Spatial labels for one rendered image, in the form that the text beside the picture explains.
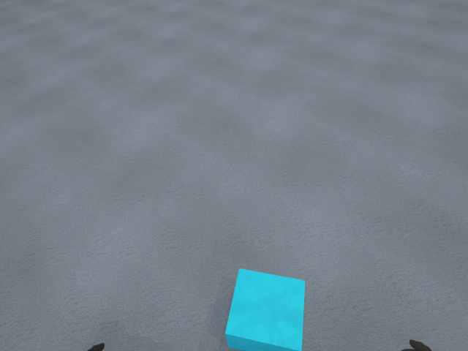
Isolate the carton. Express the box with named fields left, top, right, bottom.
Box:
left=225, top=268, right=305, bottom=351

